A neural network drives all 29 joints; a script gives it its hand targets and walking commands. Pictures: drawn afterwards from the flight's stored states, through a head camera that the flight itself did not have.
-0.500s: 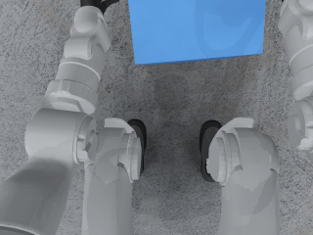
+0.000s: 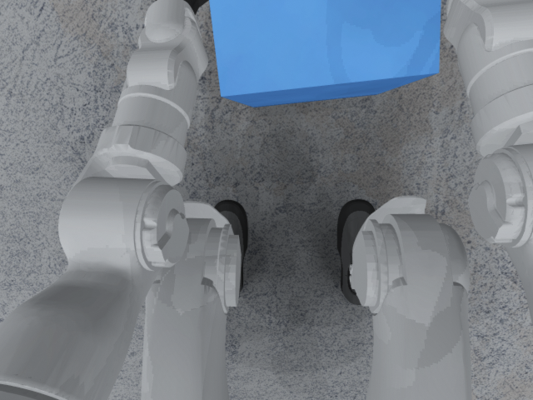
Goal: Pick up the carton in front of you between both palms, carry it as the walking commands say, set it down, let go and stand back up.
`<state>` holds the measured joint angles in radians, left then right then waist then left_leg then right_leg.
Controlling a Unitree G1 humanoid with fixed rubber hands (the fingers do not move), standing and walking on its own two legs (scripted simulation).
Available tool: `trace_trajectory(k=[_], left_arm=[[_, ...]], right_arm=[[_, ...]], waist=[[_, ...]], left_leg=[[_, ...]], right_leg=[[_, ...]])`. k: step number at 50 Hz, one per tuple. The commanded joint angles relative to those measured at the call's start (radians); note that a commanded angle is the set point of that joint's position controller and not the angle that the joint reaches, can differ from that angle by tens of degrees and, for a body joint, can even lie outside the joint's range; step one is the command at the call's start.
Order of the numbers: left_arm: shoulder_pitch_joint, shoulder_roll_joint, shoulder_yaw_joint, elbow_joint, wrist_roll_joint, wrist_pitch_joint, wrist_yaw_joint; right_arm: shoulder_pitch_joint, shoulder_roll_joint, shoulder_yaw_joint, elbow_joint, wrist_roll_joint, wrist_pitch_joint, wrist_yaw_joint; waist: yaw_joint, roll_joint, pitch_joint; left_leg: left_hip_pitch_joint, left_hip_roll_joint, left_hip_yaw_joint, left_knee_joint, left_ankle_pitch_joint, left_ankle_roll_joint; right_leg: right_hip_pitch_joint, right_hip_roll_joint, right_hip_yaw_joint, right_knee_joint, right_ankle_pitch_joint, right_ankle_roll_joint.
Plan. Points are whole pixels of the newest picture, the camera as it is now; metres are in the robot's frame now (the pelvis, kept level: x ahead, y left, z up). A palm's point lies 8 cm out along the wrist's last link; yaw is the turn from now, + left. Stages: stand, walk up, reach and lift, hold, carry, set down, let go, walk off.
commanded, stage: reach and lift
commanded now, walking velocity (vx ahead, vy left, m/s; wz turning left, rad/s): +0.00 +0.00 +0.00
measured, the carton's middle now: (313, 14) +0.54 -0.05 -0.24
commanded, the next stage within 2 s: none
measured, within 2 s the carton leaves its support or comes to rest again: leaves its support in 0.10 s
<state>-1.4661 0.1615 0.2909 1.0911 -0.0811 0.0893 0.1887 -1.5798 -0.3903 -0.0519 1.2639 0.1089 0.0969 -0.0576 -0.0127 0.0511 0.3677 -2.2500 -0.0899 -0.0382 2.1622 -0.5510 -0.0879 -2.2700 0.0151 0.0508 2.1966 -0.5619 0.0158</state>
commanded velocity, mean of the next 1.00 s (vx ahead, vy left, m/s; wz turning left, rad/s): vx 0.00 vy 0.00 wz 0.00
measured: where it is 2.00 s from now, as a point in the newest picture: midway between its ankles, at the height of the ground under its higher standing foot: (290, 267)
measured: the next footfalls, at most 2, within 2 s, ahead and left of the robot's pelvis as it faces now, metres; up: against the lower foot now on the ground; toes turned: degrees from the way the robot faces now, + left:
none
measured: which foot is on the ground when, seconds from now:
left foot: down 0.00-1.00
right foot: down 0.00-1.00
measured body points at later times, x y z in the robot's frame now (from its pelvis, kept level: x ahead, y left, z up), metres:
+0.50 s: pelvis +0.00 +0.01 +0.06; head +0.28 -0.04 +0.41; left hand +0.52 +0.10 -0.02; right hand +0.52 -0.21 -0.02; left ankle +0.12 +0.14 -0.34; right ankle +0.11 -0.13 -0.34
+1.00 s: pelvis +0.03 +0.01 +0.18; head +0.24 -0.03 +0.58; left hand +0.50 +0.11 +0.13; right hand +0.48 -0.20 +0.12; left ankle +0.12 +0.14 -0.34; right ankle +0.11 -0.13 -0.34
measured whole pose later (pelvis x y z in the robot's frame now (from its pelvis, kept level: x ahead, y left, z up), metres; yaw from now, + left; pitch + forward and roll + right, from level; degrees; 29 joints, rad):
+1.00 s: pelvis +0.03 +0.01 +0.18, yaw -4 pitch +39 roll +1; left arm -0.82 -0.10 0.46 0.59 0.17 0.34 0.10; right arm -0.88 -0.03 -0.36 0.69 -0.18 0.37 -0.03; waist 0.00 0.03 -0.22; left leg -1.75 -0.12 -0.10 1.57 -0.51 -0.07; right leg -1.77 0.10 0.11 1.57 -0.49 0.05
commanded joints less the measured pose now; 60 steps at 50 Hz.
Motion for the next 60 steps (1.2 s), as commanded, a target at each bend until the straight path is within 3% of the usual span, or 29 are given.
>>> trace_trajectory(k=[1,4,8,13,16,20,23,30,41,48,60], left_arm=[[-0.493,-0.869,-0.229,-0.197,0.007,0.033,-0.267],[-0.497,-0.959,-0.265,-0.246,-0.033,0.047,-0.284],[-0.502,-1.068,-0.362,-0.342,-0.095,0.069,-0.273],[-0.505,-1.118,-0.46,-0.529,-0.092,0.116,-0.251],[-0.474,-1.115,-0.449,-0.559,-0.038,0.152,-0.256],[-0.384,-1.129,-0.311,-0.413,0.088,0.204,-0.279],[-0.362,-1.133,-0.231,-0.354,0.154,0.223,-0.296],[-0.333,-1.179,-0.204,-0.327,0.186,0.233,-0.323],[-0.177,-1.291,-0.381,-0.426,0.113,0.259,-0.345],[-0.034,-1.317,-0.448,-0.441,0.092,0.257,-0.346],[0.206,-1.332,-0.453,-0.413,0.125,0.226,-0.353]], right_arm=[[-0.409,0.906,0.126,-0.242,0.0,0.02,0.278],[-0.414,0.982,0.159,-0.346,0.026,0.033,0.293],[-0.432,1.067,0.237,-0.527,0.066,0.054,0.278],[-0.364,1.195,0.301,-0.677,0.06,0.12,0.248],[-0.279,1.26,0.292,-0.651,0.025,0.17,0.243],[-0.191,1.307,0.161,-0.472,-0.08,0.22,0.27],[-0.182,1.303,0.069,-0.405,-0.147,0.233,0.285],[-0.159,1.314,-0.015,-0.385,-0.219,0.231,0.294],[-0.041,1.429,0.162,-0.549,-0.143,0.253,0.302],[0.083,1.473,0.232,-0.586,-0.117,0.251,0.289],[0.312,1.508,0.221,-0.573,-0.158,0.218,0.271]], waist=[[-0.041,-0.045,-1.102],[-0.054,-0.047,-1.236],[-0.071,-0.069,-1.547],[-0.059,-0.13,-1.849],[-0.029,-0.141,-1.757],[0.011,-0.133,-1.435],[0.016,-0.12,-1.36],[-0.013,-0.073,-1.433],[-0.018,-0.072,-1.606],[-0.008,-0.078,-1.529],[-0.003,-0.067,-1.313]], left_leg=[[0.486,-0.082,0.136,-0.105,0.26,0.043],[0.525,-0.084,0.142,-0.088,0.36,0.048],[0.601,-0.09,0.151,-0.087,0.455,0.039],[0.637,-0.104,0.171,-0.152,0.45,0.031],[0.602,-0.109,0.176,-0.222,0.326,0.038],[0.499,-0.101,0.164,-0.331,0.111,0.051],[0.504,-0.101,0.154,-0.394,0.069,0.058],[0.602,-0.108,0.14,-0.518,0.082,0.049],[0.841,-0.108,0.127,-0.657,0.213,0.032],[0.953,-0.105,0.101,-0.764,0.24,0.035],[1.169,-0.09,0.043,-0.998,0.251,0.046]], right_leg=[[0.48,0.076,-0.09,-0.184,0.276,-0.018],[0.544,0.081,-0.1,-0.171,0.386,-0.019],[0.76,0.089,-0.113,-0.17,0.542,-0.01],[0.964,0.109,-0.131,-0.221,0.607,0.017],[0.9,0.12,-0.136,-0.293,0.465,0.025],[0.7,0.128,-0.132,-0.413,0.173,0.019],[0.664,0.132,-0.125,-0.475,0.094,0.008],[0.753,0.136,-0.127,-0.576,0.128,-0.006],[1.004,0.144,-0.131,-0.701,0.284,0.013],[1.126,0.149,-0.109,-0.801,0.315,0.018],[1.344,0.141,-0.054,-1.031,0.325,0.009]])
